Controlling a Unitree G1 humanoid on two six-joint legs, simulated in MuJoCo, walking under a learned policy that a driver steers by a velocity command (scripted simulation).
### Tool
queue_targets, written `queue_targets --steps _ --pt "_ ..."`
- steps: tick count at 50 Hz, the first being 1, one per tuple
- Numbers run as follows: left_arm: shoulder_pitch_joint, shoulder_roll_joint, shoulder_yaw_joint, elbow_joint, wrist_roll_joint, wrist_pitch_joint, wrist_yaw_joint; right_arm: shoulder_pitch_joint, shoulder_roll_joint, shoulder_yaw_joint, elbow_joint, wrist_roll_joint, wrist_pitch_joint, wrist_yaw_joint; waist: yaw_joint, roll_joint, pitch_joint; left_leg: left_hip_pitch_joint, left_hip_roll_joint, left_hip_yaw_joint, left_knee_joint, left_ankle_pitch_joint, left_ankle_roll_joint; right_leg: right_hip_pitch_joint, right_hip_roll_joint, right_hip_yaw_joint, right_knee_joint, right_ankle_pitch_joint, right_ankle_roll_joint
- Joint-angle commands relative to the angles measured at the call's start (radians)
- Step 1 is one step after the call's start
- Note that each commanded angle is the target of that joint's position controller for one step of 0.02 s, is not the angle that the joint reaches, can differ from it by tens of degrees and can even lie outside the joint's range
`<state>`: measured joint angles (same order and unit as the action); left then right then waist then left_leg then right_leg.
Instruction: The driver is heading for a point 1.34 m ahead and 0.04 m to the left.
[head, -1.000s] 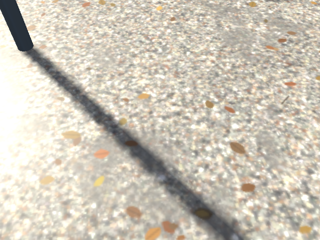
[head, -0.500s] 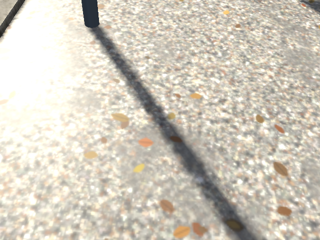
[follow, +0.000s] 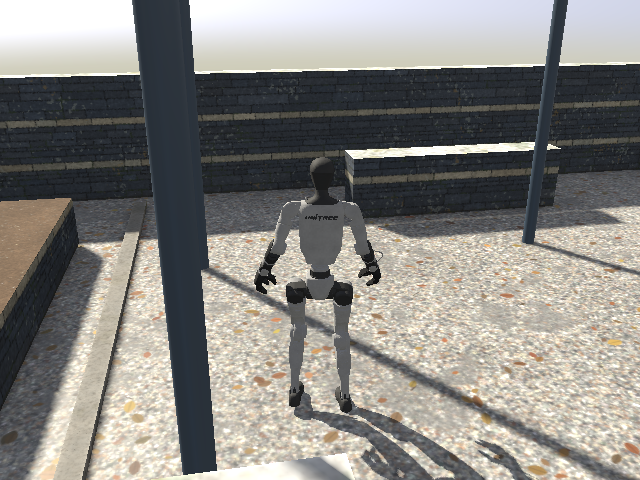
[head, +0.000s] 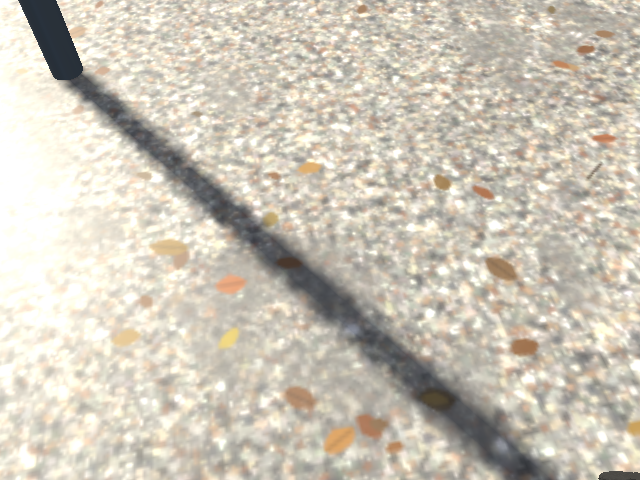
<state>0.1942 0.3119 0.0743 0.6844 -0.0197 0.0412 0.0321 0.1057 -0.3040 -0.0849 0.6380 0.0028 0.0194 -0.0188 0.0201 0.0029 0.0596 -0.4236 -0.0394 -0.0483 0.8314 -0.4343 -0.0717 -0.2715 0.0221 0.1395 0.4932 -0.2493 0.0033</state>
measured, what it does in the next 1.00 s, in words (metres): walks ahead: left foot, then right foot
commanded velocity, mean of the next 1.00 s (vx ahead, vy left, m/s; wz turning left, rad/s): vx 0.37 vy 0.00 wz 0.00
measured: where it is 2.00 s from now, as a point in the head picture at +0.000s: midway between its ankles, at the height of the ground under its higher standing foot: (329, 270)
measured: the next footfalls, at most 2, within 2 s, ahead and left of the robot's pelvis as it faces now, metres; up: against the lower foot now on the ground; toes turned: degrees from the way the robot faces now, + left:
left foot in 0.10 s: +0.06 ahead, +0.13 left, +0.00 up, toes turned -7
right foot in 0.58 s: +0.21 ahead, -0.18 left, +0.00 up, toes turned -9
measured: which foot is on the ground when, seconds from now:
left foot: up 0.00-0.08, down 0.10-0.58, up 0.60-1.00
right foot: down 0.00-0.10, up 0.12-0.56, down 0.58-1.00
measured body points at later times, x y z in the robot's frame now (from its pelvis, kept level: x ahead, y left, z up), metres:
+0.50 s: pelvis +0.09 -0.01 +0.00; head +0.11 +0.00 +0.45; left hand +0.34 +0.18 -0.08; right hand +0.03 -0.28 -0.11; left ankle +0.02 +0.13 -0.74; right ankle +0.16 -0.18 -0.70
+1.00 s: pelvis +0.31 -0.07 -0.01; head +0.35 -0.06 +0.44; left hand +0.31 +0.22 -0.13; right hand +0.54 -0.29 -0.09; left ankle +0.48 +0.07 -0.70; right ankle +0.17 -0.18 -0.74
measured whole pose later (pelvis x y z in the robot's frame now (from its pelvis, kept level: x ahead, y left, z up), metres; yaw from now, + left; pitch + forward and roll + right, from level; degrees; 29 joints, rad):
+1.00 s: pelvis +0.31 -0.07 -0.01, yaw +4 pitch +1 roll -2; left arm 0.36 0.28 0.07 0.82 -0.01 -0.08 0.01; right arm 0.09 -0.27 -0.05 0.64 0.02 -0.03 0.06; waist 0.09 0.04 0.05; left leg -0.67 0.08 0.01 0.70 -0.02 0.03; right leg 0.11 0.01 -0.24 0.23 -0.36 0.01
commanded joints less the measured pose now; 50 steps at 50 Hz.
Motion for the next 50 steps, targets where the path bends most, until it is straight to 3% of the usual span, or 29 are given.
queue_targets --steps 1,3,4,5,6,7,8,10,14,17,20,24,26,27,28,29,30,31,32,34,36,40,46,48,50 --pt "-0.042 0.180 0.053 -0.082 -0.004 0.003 0.002 -0.003 -0.051 -0.009 -0.073 0.010 -0.022 0.012 0.004 -0.188 -0.157 0.054 -0.024 0.017 -0.152 0.050 -0.002 0.117 -0.197 0.245 -0.067 0.433 -0.196" --pt "-0.072 0.162 0.046 -0.093 -0.018 0.004 -0.001 0.068 -0.064 -0.019 -0.056 0.013 -0.029 0.019 -0.039 -0.182 -0.171 0.193 -0.032 0.042 -0.351 0.168 0.023 0.036 -0.155 0.271 -0.066 0.095 -0.164" --pt "-0.059 0.134 0.036 -0.093 -0.016 -0.001 -0.001 0.095 -0.072 -0.028 -0.047 0.011 -0.033 0.015 -0.052 -0.151 -0.164 0.301 -0.014 0.036 -0.421 0.202 0.043 -0.057 -0.109 0.262 -0.043 -0.116 -0.130" --pt "-0.040 0.070 0.017 -0.095 0.000 -0.007 -0.005 0.174 -0.126 -0.042 -0.045 0.000 -0.036 0.005 -0.070 0.006 -0.180 0.449 0.176 -0.167 -0.488 0.056 0.108 -0.226 -0.027 0.173 0.159 -0.346 -0.070" --pt "-0.054 0.054 0.016 -0.137 -0.006 -0.024 -0.003 0.233 -0.231 -0.062 -0.033 -0.030 -0.041 0.014 -0.070 0.245 -0.118 0.422 0.407 -0.554 -0.630 -0.215 0.258 -0.462 0.097 0.034 0.407 -0.402 -0.030" --pt "-0.073 0.112 0.032 -0.147 -0.009 -0.041 -0.001 0.178 -0.213 -0.054 -0.050 -0.048 -0.065 0.017 -0.050 0.213 -0.046 0.332 0.453 -0.663 -0.689 -0.366 0.328 -0.513 0.005 0.076 0.566 -0.328 -0.023" --pt "-0.070 0.160 0.048 -0.128 -0.006 -0.043 -0.003 0.123 -0.152 -0.038 -0.054 -0.029 -0.078 0.010 -0.026 0.162 0.008 0.301 0.408 -0.551 -0.682 -0.357 0.300 -0.532 -0.021 0.057 0.618 -0.241 -0.019" --pt "-0.024 0.146 0.052 -0.090 0.007 -0.041 -0.006 0.083 -0.108 -0.024 -0.057 -0.003 -0.085 -0.009 -0.014 0.126 -0.001 0.324 0.316 -0.357 -0.677 -0.211 0.232 -0.524 -0.048 0.015 0.663 -0.113 0.013" --pt "-0.058 0.078 0.034 -0.100 -0.004 -0.056 -0.026 0.183 -0.089 -0.017 -0.022 -0.016 -0.108 -0.015 -0.062 0.105 -0.007 0.358 0.282 -0.157 -0.698 -0.005 0.226 -0.553 -0.072 -0.027 0.695 0.057 0.043" --pt "-0.092 0.039 0.017 -0.114 0.000 -0.071 -0.028 0.255 -0.091 -0.017 0.020 -0.010 -0.111 -0.003 -0.081 0.086 0.007 0.388 0.292 -0.137 -0.719 0.057 0.265 -0.561 -0.067 -0.014 0.547 0.091 0.050" --pt "-0.144 0.016 -0.001 -0.126 0.011 -0.091 -0.045 0.237 -0.126 -0.021 0.036 0.010 -0.101 0.005 -0.077 0.100 0.022 0.355 0.282 -0.092 -0.728 0.171 0.277 -0.465 -0.101 -0.103 0.338 0.130 0.052" --pt "-0.201 0.020 -0.007 -0.136 -0.006 -0.116 -0.069 0.291 -0.164 -0.027 0.068 0.027 -0.088 0.015 -0.101 0.114 0.033 0.310 0.287 -0.083 -0.682 0.229 0.281 -0.285 -0.063 -0.150 0.135 0.071 0.040" --pt "-0.167 0.050 0.003 -0.133 -0.016 -0.127 -0.075 0.295 -0.176 -0.029 0.082 0.034 -0.079 0.017 -0.068 0.133 0.021 0.326 0.313 -0.125 -0.642 0.235 0.269 -0.197 -0.047 -0.144 0.047 0.051 0.010" --pt "-0.105 0.064 0.012 -0.116 -0.017 -0.132 -0.074 0.277 -0.178 -0.028 0.085 0.037 -0.073 0.017 -0.020 0.132 -0.002 0.308 0.307 -0.118 -0.587 0.294 0.251 -0.092 -0.032 -0.156 -0.018 0.082 -0.009" --pt "0.005 0.103 0.034 -0.080 -0.013 -0.133 -0.065 0.278 -0.153 -0.018 0.088 0.033 -0.072 0.016 0.032 0.110 -0.071 0.263 0.264 -0.082 -0.458 0.427 0.220 0.094 -0.014 -0.163 -0.053 0.101 -0.035" --pt "0.165 0.154 0.055 -0.052 -0.002 -0.133 -0.052 0.265 -0.093 0.005 0.075 0.018 -0.077 0.018 0.109 0.052 -0.203 0.141 0.194 -0.017 -0.201 0.382 0.171 0.350 -0.119 -0.062 -0.043 0.089 -0.078" --pt "0.264 0.263 0.075 -0.043 0.032 -0.128 -0.043 0.304 0.026 0.040 0.022 0.004 -0.091 0.015 0.097 -0.230 -0.330 -0.227 0.047 0.063 0.188 -0.039 0.089 0.658 -0.404 0.347 -0.093 -0.024 -0.195" --pt "0.281 0.204 0.060 -0.042 0.040 -0.135 -0.047 0.310 -0.049 0.021 0.028 0.037 -0.103 0.008 0.112 -0.227 -0.349 -0.324 0.031 -0.080 0.380 -0.137 0.082 0.584 -0.454 0.561 -0.202 -0.178 -0.261" --pt "0.219 0.135 0.036 -0.038 0.027 -0.137 -0.049 0.268 -0.110 0.000 0.021 0.055 -0.101 0.010 0.088 -0.187 -0.226 -0.383 0.083 -0.099 0.441 -0.058 0.092 0.496 -0.429 0.418 -0.217 -0.209 -0.237" --pt "0.106 0.052 0.011 -0.035 0.019 -0.138 -0.051 0.206 -0.100 -0.002 0.021 0.036 -0.089 0.014 0.038 -0.141 -0.097 -0.359 0.142 -0.070 0.397 0.101 0.092 0.319 -0.332 0.197 -0.267 -0.094 -0.188" --pt "0.056 0.028 0.008 -0.026 0.030 -0.150 -0.047 0.217 -0.074 -0.004 0.032 0.033 -0.068 0.023 -0.005 -0.147 -0.050 -0.278 0.163 -0.070 0.361 0.196 0.082 0.210 -0.281 0.051 -0.318 0.069 -0.165" --pt "0.062 0.056 0.021 0.013 0.032 -0.167 -0.036 0.171 -0.033 0.006 0.014 0.024 -0.047 0.026 -0.021 -0.078 -0.005 -0.317 0.156 -0.075 0.276 0.288 0.057 0.182 -0.282 -0.102 -0.350 0.291 -0.177" --pt "0.107 0.120 0.036 0.057 0.021 -0.147 -0.018 -0.036 -0.003 0.031 -0.057 0.020 -0.060 0.065 0.043 -0.042 0.058 -0.284 0.143 0.029 -0.070 0.468 0.081 0.226 -0.282 -0.260 -0.364 0.333 -0.154" --pt "0.133 0.138 0.041 0.075 0.009 -0.136 -0.018 -0.087 -0.007 0.032 -0.084 0.023 -0.062 0.078 0.054 -0.038 0.071 -0.285 0.135 0.057 -0.135 0.440 0.105 0.288 -0.298 -0.288 -0.340 0.383 -0.144" --pt "0.136 0.160 0.046 0.083 0.002 -0.122 -0.017 -0.101 -0.028 0.024 -0.104 0.022 -0.060 0.088 0.037 -0.052 0.050 -0.238 0.101 0.100 -0.177 0.374 0.140 0.343 -0.307 -0.320 -0.270 0.583 -0.128"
